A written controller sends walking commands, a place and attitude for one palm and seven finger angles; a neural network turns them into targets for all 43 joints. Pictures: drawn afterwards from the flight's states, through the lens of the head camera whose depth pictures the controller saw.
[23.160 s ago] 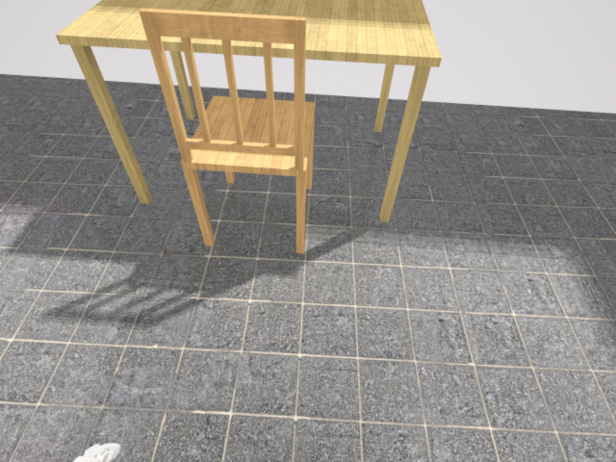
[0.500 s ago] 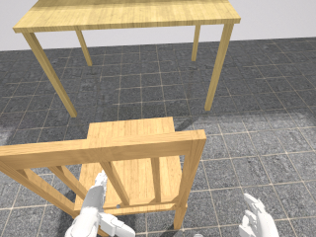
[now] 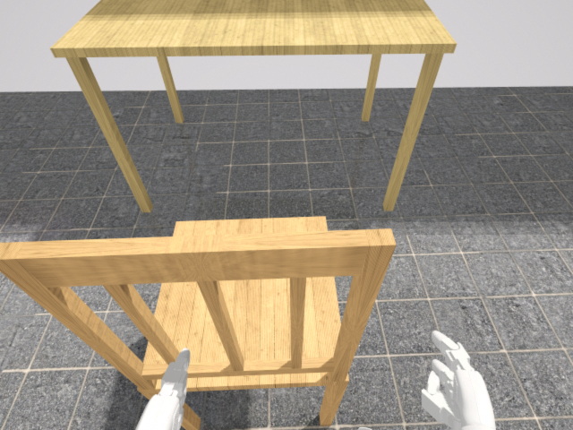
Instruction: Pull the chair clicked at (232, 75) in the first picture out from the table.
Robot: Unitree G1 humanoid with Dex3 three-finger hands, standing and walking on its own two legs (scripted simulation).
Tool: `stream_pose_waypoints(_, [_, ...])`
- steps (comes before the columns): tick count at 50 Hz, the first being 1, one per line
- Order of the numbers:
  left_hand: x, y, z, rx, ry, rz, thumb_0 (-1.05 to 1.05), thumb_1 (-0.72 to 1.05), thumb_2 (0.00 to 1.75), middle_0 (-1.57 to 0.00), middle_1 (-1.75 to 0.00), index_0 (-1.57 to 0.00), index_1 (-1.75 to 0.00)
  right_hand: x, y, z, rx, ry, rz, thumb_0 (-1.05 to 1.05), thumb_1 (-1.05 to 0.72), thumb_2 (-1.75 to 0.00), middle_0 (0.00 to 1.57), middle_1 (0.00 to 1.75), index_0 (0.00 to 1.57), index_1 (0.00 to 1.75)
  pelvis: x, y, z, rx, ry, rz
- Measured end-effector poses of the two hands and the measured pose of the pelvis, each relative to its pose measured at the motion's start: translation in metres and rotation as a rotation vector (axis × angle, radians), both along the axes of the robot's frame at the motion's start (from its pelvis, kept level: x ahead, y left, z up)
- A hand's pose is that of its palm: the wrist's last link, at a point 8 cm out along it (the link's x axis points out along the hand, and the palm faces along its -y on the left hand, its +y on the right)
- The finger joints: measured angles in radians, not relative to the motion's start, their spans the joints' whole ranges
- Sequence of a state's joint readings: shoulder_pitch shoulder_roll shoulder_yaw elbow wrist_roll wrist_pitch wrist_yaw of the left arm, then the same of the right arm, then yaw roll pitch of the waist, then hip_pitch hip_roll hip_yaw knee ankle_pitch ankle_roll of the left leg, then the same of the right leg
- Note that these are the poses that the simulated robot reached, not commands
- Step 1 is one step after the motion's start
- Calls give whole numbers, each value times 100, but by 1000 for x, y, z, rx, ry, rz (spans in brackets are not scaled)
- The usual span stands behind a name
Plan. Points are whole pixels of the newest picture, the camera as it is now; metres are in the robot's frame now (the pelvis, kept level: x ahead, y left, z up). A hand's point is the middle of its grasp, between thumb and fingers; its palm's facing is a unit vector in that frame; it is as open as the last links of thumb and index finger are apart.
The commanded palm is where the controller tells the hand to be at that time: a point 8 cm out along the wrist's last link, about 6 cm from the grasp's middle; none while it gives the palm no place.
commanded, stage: draw the fingers out of the gap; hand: left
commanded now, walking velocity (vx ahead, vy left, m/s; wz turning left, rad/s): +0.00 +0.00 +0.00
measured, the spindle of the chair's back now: (225, 330) +0.27 +0.11 -0.02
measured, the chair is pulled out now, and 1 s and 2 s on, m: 0.64 0.64 0.64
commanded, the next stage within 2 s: draw the hand back to the body in 0.04 s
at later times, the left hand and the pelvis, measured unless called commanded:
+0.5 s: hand (173, 416) +0.14 +0.13 +0.07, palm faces +0.01 -1.00 -0.06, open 17.5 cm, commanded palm +0.09 +0.20 +0.08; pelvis -0.03 +0.00 -0.03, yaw -1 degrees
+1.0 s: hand (83, 394) +0.15 +0.21 +0.11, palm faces +0.25 -0.88 -0.41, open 13.9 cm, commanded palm +0.12 +0.26 +0.17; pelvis +0.00 +0.00 +0.03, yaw +0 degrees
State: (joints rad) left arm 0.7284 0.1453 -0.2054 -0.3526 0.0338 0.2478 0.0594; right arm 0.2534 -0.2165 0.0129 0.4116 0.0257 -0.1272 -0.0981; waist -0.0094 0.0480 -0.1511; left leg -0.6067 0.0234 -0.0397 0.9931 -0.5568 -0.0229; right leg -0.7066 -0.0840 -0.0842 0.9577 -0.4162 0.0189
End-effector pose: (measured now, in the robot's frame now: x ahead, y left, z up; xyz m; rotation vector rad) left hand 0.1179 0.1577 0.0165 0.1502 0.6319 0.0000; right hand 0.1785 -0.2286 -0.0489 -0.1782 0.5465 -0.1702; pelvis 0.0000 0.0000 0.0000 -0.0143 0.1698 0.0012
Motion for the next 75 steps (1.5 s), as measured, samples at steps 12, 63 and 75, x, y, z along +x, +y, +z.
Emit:
stream_pose_waypoints(12, [-20, 3, 7, -104, -99, 49, -1, -54, 20, 0, 0, -1, 0, -11, -4, -2, -25, -41, -21, 2, -91, -90, 21, 30, 21, 30, -9, 3, -9, -5, 10, -2])
stream_pose_waypoints(63, [6, 121, 164, 442, -476, 315, 0, 41, 66, -14, -20, -36, -32, 42, 24, 34, 13, -25, 156, 2, -91, -90, 21, 30, 21, 30, 16, -6, 50, 0, -232, 17])
stream_pose_waypoints(75, [39, 135, 231, 518, -799, 384, 1, 79, 85, -19, -28, -27, -32, 42, 11, 32, 30, 25, 131, 2, -91, -90, 21, 30, 21, 30, 21, -11, 56, 2, -231, 6])
